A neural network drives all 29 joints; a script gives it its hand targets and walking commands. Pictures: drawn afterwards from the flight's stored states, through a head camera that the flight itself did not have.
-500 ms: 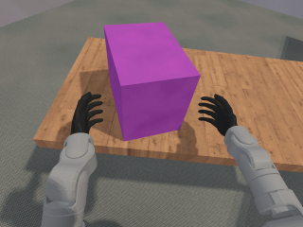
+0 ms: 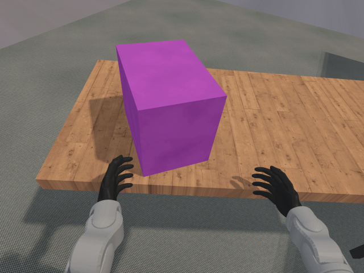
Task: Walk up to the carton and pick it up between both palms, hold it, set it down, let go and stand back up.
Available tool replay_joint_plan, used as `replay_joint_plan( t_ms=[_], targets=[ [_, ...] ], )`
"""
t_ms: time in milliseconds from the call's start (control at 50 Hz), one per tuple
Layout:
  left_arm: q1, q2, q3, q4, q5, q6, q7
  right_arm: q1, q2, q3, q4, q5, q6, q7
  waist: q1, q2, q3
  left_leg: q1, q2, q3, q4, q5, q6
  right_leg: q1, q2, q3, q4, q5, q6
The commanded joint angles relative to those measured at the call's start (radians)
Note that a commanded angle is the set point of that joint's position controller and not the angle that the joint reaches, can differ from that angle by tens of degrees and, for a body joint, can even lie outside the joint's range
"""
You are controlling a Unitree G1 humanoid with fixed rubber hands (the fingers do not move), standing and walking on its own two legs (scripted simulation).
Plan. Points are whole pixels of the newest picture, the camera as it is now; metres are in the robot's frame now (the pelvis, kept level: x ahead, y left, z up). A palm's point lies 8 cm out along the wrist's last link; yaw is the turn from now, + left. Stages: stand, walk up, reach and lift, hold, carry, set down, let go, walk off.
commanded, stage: set down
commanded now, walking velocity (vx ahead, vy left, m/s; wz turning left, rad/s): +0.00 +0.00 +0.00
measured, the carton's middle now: (164, 105) +0.51 +0.08 +0.09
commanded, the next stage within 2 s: let go in 1.26 s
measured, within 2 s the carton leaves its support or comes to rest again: neither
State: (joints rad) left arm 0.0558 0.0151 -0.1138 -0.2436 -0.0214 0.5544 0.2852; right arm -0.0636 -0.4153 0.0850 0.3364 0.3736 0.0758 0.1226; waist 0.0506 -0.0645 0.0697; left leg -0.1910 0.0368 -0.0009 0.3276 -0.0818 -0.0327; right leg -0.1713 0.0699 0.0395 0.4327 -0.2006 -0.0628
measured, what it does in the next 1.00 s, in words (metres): shifts its weight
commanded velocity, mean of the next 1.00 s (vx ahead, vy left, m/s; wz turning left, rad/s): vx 0.00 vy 0.00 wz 0.00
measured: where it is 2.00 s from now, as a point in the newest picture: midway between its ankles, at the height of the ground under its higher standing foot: outside the picture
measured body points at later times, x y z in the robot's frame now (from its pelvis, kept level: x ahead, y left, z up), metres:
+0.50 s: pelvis +0.00 +0.02 +0.00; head +0.01 +0.05 +0.45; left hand +0.23 +0.19 +0.00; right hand +0.28 -0.20 +0.03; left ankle +0.06 +0.15 -0.74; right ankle +0.02 -0.08 -0.74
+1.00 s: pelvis +0.02 +0.07 +0.00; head -0.02 +0.14 +0.44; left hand +0.23 +0.23 -0.07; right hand +0.28 -0.18 +0.03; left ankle +0.06 +0.15 -0.74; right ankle +0.02 -0.07 -0.74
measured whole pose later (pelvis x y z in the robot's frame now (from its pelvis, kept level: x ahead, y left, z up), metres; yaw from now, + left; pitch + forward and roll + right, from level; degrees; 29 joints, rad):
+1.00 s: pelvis +0.02 +0.07 +0.00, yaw -2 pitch -7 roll -1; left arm 0.15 0.10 -0.09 0.27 0.10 0.45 0.14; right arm -0.15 -0.29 -0.03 0.74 0.16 -0.02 0.21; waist -0.02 -0.15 0.03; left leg -0.12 -0.02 0.05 0.42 -0.18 0.04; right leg -0.05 0.00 0.07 0.39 -0.22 0.01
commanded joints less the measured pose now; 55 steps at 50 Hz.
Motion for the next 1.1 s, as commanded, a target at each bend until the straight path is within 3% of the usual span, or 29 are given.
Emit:
replay_joint_plan(
  t_ms=[0,40,80,100,140,200,240,300,340,400,460,480,560,580,640,680,700,740,780,800,860,900,980,1020,1080],
  targets=[
    [-0.16,0.008,0.008,-0.217,0.015,-0.097,-0.006,-0.211,-0.177,-0.093,-0.217,-0.003,-0.063,0.018,0.036,-0.036,-0.289,0.122,-0.046,0.032,-0.026,-0.053,0.068,0.028,-0.079,0.048,-0.129,0.12,0.063],
    [-0.135,0.016,-0.002,-0.203,0.009,-0.106,-0.013,-0.186,-0.179,-0.102,-0.232,-0.008,-0.066,0.022,0.026,-0.024,-0.244,0.112,-0.044,0.025,-0.029,-0.08,0.066,-0.005,-0.082,0.046,-0.137,0.09,0.059],
    [-0.097,0.015,-0.01,-0.13,0.003,-0.114,-0.027,-0.132,-0.156,-0.102,-0.189,-0.037,-0.054,0.019,0.013,-0.057,-0.182,0.114,-0.049,0.033,-0.032,-0.145,0.073,-0.049,-0.086,0.043,-0.157,0.011,0.058],
    [-0.126,0.026,-0.014,-0.156,-0.004,-0.131,-0.029,-0.154,-0.153,-0.114,-0.213,-0.036,-0.057,0.023,0.02,-0.042,-0.204,0.104,-0.047,0.032,-0.03,-0.142,0.07,-0.051,-0.091,0.051,-0.157,-0.007,0.058],
    [-0.096,0.014,-0.045,-0.128,0.002,-0.115,-0.032,-0.131,-0.16,-0.133,-0.192,-0.063,-0.057,0.022,-0.005,-0.038,-0.178,0.104,-0.044,0.029,-0.039,-0.167,0.066,-0.054,-0.085,0.044,-0.162,-0.016,0.052],
    [-0.111,0.045,-0.024,-0.124,-0.009,-0.128,-0.046,-0.135,-0.136,-0.131,-0.199,-0.071,-0.047,0.02,0.001,-0.065,-0.206,0.087,-0.051,0.035,-0.03,-0.161,0.073,-0.019,-0.092,0.046,-0.151,0.02,0.063],
    [-0.079,0.061,-0.015,-0.055,0.004,-0.122,-0.065,-0.101,-0.122,-0.118,-0.123,-0.095,-0.026,0.013,-0.012,-0.071,-0.145,0.081,-0.055,0.039,-0.034,-0.189,0.075,-0.029,-0.097,0.048,-0.16,0.016,0.064],
    [-0.048,0.084,-0.004,-0.082,0.002,-0.151,-0.076,-0.076,-0.112,-0.125,-0.14,-0.109,-0.032,0.016,-0.006,-0.066,-0.163,0.064,-0.054,0.037,-0.04,-0.169,0.074,-0.007,-0.096,0.05,-0.159,0.03,0.066],
    [-0.046,0.099,0.019,0.013,0.019,-0.153,-0.095,-0.061,-0.104,-0.114,-0.048,-0.132,-0.014,0.014,0.0,-0.049,-0.103,0.065,-0.057,0.04,-0.041,-0.195,0.071,-0.021,-0.1,0.048,-0.162,0.011,0.062],
    [-0.028,0.101,-0.011,-0.054,0.011,-0.186,-0.09,-0.055,-0.097,-0.134,-0.063,-0.131,-0.035,0.03,0.004,-0.003,-0.132,0.079,-0.048,0.028,-0.042,-0.177,0.056,-0.051,-0.089,0.03,-0.152,0.007,0.045],
    [0.008,0.108,-0.004,0.036,0.028,-0.204,-0.099,-0.006,-0.08,-0.135,0.029,-0.156,-0.027,0.045,-0.01,0.017,-0.087,0.083,-0.046,0.026,-0.042,-0.211,0.051,-0.066,-0.093,0.031,-0.163,-0.03,0.035],
    [0.004,0.114,-0.003,0.033,0.014,-0.217,-0.107,-0.009,-0.066,-0.127,0.025,-0.158,-0.036,0.049,-0.002,0.011,-0.122,0.088,-0.047,0.026,-0.038,-0.2,0.054,-0.055,-0.093,0.031,-0.158,-0.015,0.038],
    [0.027,0.104,-0.033,0.047,0.015,-0.264,-0.104,0.031,-0.048,-0.139,0.119,-0.162,-0.051,0.073,-0.021,0.078,-0.119,0.119,-0.036,0.004,-0.032,-0.19,0.025,-0.105,-0.084,0.012,-0.156,-0.053,0.011],
    [0.041,0.108,-0.029,0.115,0.025,-0.255,-0.11,0.027,-0.036,-0.123,0.159,-0.175,-0.052,0.075,-0.021,0.073,-0.085,0.106,-0.037,0.006,-0.03,-0.212,0.029,-0.114,-0.089,0.014,-0.162,-0.053,0.01],
    [0.019,0.124,-0.015,0.154,0.027,-0.251,-0.122,0.01,-0.013,-0.111,0.211,-0.186,-0.046,0.073,-0.019,0.086,-0.093,0.103,-0.042,0.007,-0.024,-0.209,0.024,-0.102,-0.095,0.011,-0.153,-0.032,0.011],
    [-0.004,0.12,-0.02,0.174,0.038,-0.235,-0.121,-0.011,-0.027,-0.107,0.3,-0.193,-0.038,0.083,-0.017,0.134,-0.069,0.127,-0.025,-0.015,-0.029,-0.207,0.001,-0.135,-0.086,-0.005,-0.151,-0.064,-0.005],
    [0.028,0.131,-0.01,0.223,0.055,-0.225,-0.127,0.02,-0.004,-0.089,0.34,-0.202,-0.026,0.082,-0.021,0.125,-0.028,0.12,-0.03,-0.009,-0.029,-0.23,0.007,-0.121,-0.094,0.004,-0.155,-0.057,-0.005],
    [-0.018,0.123,-0.004,0.193,0.063,-0.214,-0.122,-0.005,-0.012,-0.104,0.361,-0.215,-0.018,0.085,-0.029,0.163,-0.049,0.136,-0.024,-0.014,-0.038,-0.242,-0.003,-0.132,-0.097,-0.001,-0.148,-0.056,-0.007],
    [0.011,0.121,0.017,0.279,0.088,-0.176,-0.135,0.003,0.006,-0.068,0.421,-0.227,0.002,0.085,-0.027,0.158,-0.01,0.156,-0.02,-0.018,-0.037,-0.245,0.001,-0.123,-0.103,0.003,-0.151,-0.044,-0.008],
    [-0.044,0.11,0.017,0.235,0.09,-0.172,-0.129,-0.042,0.011,-0.078,0.421,-0.222,0.006,0.093,-0.023,0.187,-0.055,0.174,-0.015,-0.025,-0.042,-0.233,-0.009,-0.128,-0.098,-0.009,-0.143,-0.059,-0.009],
    [-0.049,0.078,0.021,0.352,0.119,-0.134,-0.144,-0.045,0.055,-0.039,0.537,-0.253,0.03,0.09,-0.046,0.189,0.031,0.169,-0.012,-0.035,-0.046,-0.271,-0.021,-0.127,-0.105,-0.011,-0.149,-0.05,-0.01],
    [-0.068,0.039,-0.001,0.327,0.127,-0.134,-0.138,-0.074,0.058,-0.042,0.541,-0.253,0.021,0.097,-0.049,0.233,0.012,0.177,0.002,-0.051,-0.048,-0.247,-0.045,-0.128,-0.096,-0.022,-0.142,-0.057,-0.015],
    [-0.061,0.018,-0.002,0.339,0.144,-0.147,-0.135,-0.083,0.053,-0.043,0.56,-0.261,-0.015,0.106,-0.051,0.234,-0.038,0.235,0.018,-0.072,-0.028,-0.145,-0.076,-0.111,-0.087,-0.035,-0.137,-0.003,-0.02],
    [-0.07,0.028,0.019,0.372,0.153,-0.151,-0.133,-0.086,0.041,-0.051,0.603,-0.261,-0.016,0.108,-0.055,0.229,-0.003,0.227,0.024,-0.081,-0.033,-0.152,-0.088,-0.104,-0.087,-0.034,-0.145,-0.011,-0.019],
    [-0.051,0.025,0.014,0.32,0.164,-0.16,-0.114,-0.109,-0.006,-0.078,0.59,-0.257,-0.042,0.116,-0.041,0.207,0.018,0.213,0.039,-0.091,-0.043,-0.157,-0.097,-0.091,-0.078,-0.044,-0.144,-0.026,-0.026]
  ],
)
